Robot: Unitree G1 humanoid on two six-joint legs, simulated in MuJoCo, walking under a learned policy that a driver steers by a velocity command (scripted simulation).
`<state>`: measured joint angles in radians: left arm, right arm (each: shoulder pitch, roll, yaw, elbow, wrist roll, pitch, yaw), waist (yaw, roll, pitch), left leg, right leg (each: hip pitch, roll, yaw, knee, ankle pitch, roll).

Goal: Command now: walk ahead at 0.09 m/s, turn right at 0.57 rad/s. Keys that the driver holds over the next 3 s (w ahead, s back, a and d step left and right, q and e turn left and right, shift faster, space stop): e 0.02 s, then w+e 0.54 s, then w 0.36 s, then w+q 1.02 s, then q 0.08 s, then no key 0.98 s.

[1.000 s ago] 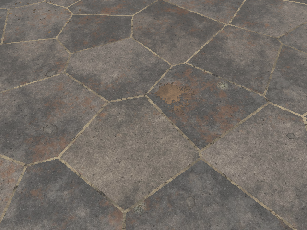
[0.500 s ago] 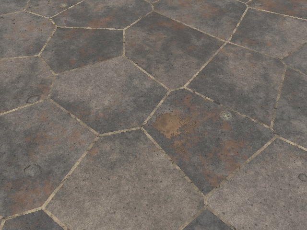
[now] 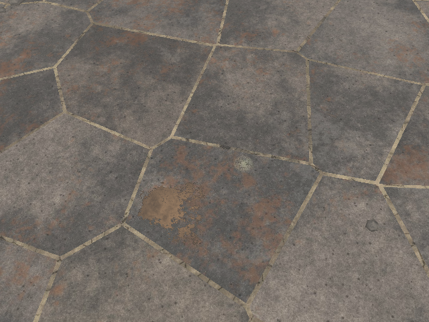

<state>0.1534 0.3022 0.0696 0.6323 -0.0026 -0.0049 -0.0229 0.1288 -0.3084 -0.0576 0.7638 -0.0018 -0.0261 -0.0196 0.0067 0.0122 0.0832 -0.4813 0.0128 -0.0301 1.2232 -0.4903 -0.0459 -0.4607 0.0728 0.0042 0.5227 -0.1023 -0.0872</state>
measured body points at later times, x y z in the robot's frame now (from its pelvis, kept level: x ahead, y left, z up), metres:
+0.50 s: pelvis +0.13 +0.04 +0.02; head +0.14 +0.06 +0.47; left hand +0.37 +0.26 -0.07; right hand +0.10 -0.25 -0.08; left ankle +0.12 +0.17 -0.73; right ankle +0.14 -0.12 -0.64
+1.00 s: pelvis +0.34 -0.11 +0.02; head +0.36 -0.13 +0.47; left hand +0.55 +0.08 -0.09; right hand +0.30 -0.41 -0.10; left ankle +0.41 +0.03 -0.64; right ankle +0.30 -0.20 -0.73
